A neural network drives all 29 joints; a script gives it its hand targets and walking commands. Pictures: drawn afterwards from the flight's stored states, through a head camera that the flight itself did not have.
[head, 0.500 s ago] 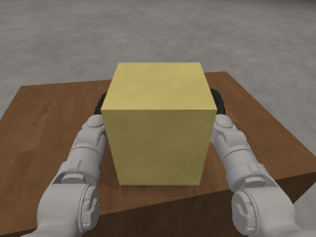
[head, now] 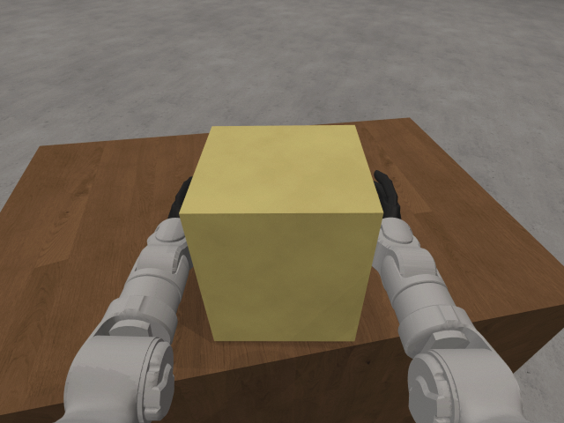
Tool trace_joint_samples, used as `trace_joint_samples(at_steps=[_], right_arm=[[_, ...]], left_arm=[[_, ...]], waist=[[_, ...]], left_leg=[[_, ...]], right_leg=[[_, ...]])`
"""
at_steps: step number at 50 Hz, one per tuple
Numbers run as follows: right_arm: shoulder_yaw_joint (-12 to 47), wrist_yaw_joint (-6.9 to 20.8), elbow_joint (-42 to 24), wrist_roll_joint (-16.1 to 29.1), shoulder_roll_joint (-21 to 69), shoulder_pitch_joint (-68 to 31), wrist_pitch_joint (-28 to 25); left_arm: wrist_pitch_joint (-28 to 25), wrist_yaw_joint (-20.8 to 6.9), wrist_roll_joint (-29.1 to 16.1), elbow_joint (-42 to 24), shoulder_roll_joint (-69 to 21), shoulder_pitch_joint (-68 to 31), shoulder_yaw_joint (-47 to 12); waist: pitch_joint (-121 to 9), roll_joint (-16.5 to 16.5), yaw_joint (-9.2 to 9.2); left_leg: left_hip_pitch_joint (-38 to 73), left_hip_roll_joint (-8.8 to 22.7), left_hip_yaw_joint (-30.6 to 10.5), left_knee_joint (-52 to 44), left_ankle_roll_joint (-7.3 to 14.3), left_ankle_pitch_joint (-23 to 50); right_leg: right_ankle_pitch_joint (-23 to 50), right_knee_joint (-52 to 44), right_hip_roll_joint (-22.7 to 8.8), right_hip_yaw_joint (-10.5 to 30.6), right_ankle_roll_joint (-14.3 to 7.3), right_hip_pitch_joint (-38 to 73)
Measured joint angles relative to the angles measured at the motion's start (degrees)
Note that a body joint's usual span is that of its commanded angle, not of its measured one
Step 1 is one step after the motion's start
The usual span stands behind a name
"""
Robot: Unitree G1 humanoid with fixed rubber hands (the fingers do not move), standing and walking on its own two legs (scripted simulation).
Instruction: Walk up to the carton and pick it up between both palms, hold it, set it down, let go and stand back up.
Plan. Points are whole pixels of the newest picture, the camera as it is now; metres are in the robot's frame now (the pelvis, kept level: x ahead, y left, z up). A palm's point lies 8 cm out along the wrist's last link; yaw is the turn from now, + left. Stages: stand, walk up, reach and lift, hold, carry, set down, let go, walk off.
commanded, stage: set down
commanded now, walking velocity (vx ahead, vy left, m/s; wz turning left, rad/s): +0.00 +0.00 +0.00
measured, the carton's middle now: (283, 234) +0.38 -0.05 +0.11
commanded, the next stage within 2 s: none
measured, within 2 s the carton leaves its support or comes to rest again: rests again in 0.18 s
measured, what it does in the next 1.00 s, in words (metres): stands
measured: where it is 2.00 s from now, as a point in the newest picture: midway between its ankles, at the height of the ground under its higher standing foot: outside the picture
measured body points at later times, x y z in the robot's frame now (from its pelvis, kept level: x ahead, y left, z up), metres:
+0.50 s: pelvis +0.00 +0.00 +0.00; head -0.01 +0.03 +0.45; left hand +0.44 +0.09 +0.11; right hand +0.37 -0.21 +0.11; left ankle -0.02 +0.10 -0.75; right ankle +0.00 -0.14 -0.75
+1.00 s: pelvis -0.02 -0.01 +0.00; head -0.01 +0.02 +0.45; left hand +0.45 +0.09 +0.10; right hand +0.37 -0.21 +0.10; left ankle -0.02 +0.10 -0.75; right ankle +0.00 -0.14 -0.75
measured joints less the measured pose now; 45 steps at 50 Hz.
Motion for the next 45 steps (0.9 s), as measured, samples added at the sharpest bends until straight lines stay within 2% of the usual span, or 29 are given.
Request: trace_joint_samples(at_steps=[22, 33, 45], right_arm=[[-1.7, 0.8, 2.4, -1.8, 0.4, 0.6, -3.7], [-2.7, 1.0, 4.2, -3.7, 0.8, -0.1, -6.2], [-7.5, 1.9, 9.7, -7.2, 2.1, -3.7, -10.4]], left_arm=[[-3.3, 0.0, 0.7, 4.7, -0.4, -2.1, 1.0], [-6.9, -0.9, 2.1, 8.1, -0.3, -3.3, 3.5], [-9.5, -2.6, 4.8, 12.7, 1.1, -6.3, 7.4]], waist=[[0.4, 0.1, 0.02], [1.0, -0.5, 0.77], [2.1, -1.7, 0.77]], left_leg=[[-0.9, 0.0, 1.2, 0.7, 0.2, -0.3], [-0.7, 0.3, 1.7, 0.3, 0.0, 0.1], [-0.6, 0.4, 2.5, -0.7, -0.4, 1.1]], right_leg=[[-0.4, 1.7, 0.0, 0.8, 0.2, -1.7], [-0.1, 1.9, 0.2, 1.1, -0.1, -2.0], [0.3, 2.6, 0.1, 1.4, -0.3, -2.9]])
